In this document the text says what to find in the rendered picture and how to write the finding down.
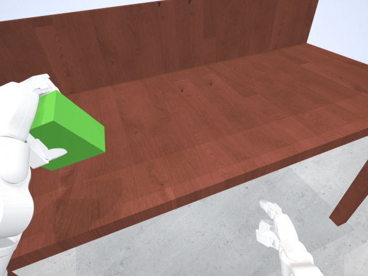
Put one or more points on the robot right hand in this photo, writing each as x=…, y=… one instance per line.
x=272, y=233

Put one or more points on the robot left hand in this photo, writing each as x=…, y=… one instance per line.
x=18, y=106

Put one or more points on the table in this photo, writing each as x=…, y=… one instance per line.
x=196, y=97

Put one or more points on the sponge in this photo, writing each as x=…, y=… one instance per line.
x=59, y=123

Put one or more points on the left robot forearm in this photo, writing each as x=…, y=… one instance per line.
x=16, y=203

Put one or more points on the right robot forearm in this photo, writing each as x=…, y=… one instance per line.
x=295, y=260

